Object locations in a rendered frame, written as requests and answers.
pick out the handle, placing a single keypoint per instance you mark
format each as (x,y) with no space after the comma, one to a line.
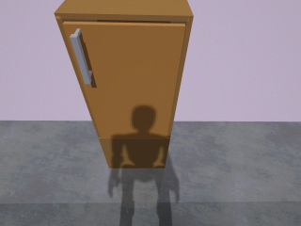
(80,56)

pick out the cupboard door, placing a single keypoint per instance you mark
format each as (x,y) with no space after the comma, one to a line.
(134,75)

